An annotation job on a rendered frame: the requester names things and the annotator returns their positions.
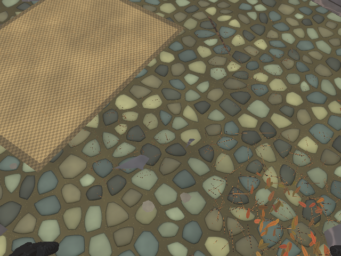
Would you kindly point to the robot left hand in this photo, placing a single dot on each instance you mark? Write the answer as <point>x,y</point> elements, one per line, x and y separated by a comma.
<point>36,249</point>

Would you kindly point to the robot right hand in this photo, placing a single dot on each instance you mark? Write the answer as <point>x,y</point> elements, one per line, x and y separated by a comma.
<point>335,250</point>

